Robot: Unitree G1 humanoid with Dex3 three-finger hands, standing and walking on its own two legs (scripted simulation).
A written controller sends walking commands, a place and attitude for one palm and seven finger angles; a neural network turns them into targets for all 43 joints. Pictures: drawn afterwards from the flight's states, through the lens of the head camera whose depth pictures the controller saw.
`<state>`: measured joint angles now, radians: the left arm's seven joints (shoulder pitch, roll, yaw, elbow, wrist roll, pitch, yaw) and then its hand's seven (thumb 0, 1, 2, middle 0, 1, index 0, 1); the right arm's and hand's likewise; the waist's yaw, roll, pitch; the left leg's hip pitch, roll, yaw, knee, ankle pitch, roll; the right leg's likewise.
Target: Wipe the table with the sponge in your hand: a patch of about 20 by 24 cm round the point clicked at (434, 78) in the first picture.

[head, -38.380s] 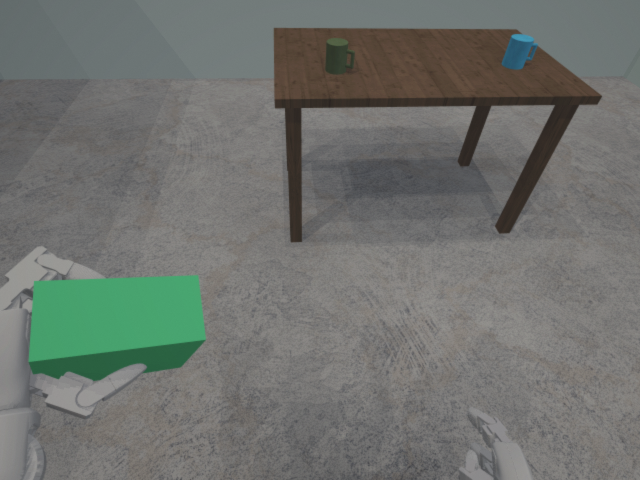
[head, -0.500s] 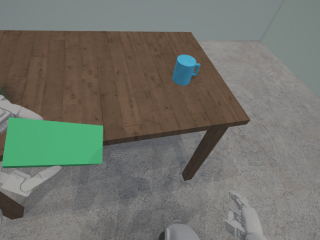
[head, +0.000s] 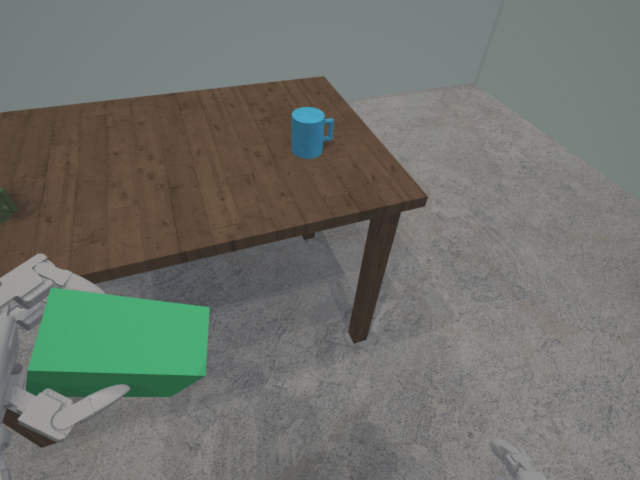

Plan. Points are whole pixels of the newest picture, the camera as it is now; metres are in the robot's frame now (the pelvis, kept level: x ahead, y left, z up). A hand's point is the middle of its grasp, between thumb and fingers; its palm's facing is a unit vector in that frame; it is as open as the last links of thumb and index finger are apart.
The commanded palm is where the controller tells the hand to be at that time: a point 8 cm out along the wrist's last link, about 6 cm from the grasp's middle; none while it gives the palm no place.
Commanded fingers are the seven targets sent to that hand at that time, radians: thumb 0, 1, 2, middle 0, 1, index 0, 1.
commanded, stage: stop stepping back and stand still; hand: left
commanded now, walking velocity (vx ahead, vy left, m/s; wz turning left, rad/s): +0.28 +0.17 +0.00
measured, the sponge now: (145, 352) +0.22 +0.18 +0.12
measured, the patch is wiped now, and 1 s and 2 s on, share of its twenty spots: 1.00 1.00 1.00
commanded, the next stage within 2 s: stand and wait in 0.76 s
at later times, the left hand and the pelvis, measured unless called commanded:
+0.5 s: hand out of the picture +0.08 +0.21 +0.15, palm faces +0.32 -0.87 -0.37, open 10.6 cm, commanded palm +0.03 +0.27 +0.19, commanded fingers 0.00 0.10 1.30 -1.20 -1.60 -1.20 -1.60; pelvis -0.11 -0.02 -0.01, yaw +2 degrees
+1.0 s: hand out of the picture +0.10 +0.18 +0.16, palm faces +0.35 -0.88 -0.33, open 10.6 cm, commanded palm +0.03 +0.24 +0.19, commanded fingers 0.00 0.10 1.30 -1.20 -1.60 -1.20 -1.60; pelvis -0.12 -0.04 +0.00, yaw +2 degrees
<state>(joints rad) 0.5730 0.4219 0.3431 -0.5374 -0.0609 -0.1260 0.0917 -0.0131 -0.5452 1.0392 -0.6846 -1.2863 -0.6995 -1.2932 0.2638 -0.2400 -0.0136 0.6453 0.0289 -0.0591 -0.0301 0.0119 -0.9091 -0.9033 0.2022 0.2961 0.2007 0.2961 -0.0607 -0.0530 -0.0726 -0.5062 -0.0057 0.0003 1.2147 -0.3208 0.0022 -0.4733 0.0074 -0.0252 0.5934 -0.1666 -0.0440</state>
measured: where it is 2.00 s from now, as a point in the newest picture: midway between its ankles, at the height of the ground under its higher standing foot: outside the picture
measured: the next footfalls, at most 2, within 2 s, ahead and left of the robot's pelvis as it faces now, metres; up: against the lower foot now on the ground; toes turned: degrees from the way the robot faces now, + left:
left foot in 0.08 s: -0.09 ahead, +0.14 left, +0.00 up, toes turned +4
right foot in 0.32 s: +0.00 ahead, -0.09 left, +0.00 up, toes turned +1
